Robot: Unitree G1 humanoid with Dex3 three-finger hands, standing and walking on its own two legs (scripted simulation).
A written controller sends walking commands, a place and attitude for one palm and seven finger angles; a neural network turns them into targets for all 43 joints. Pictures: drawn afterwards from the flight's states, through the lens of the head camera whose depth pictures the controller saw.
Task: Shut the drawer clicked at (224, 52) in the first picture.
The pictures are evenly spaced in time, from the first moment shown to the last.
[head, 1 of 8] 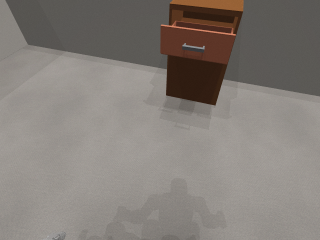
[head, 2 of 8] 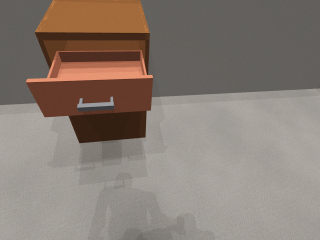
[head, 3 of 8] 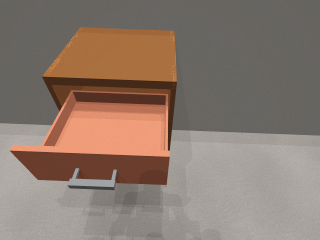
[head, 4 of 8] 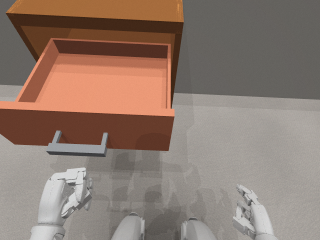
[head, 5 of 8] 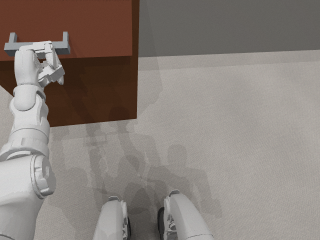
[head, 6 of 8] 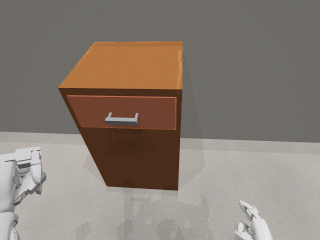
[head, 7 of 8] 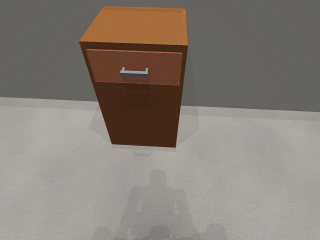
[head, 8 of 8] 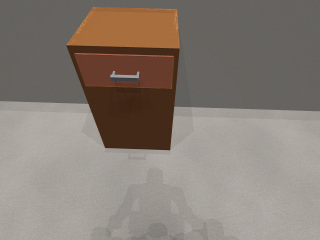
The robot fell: no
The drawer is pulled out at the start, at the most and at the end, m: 0.29 0.29 0.00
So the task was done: yes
